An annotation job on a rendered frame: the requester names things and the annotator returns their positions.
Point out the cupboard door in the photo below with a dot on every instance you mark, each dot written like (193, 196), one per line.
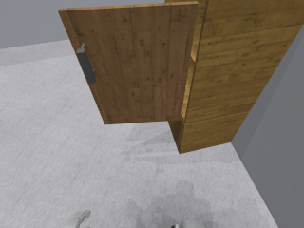
(141, 55)

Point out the robot right thigh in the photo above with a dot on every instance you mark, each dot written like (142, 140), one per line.
(188, 223)

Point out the left robot hand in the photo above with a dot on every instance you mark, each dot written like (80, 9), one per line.
(77, 219)

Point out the handle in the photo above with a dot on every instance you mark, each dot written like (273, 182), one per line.
(86, 65)

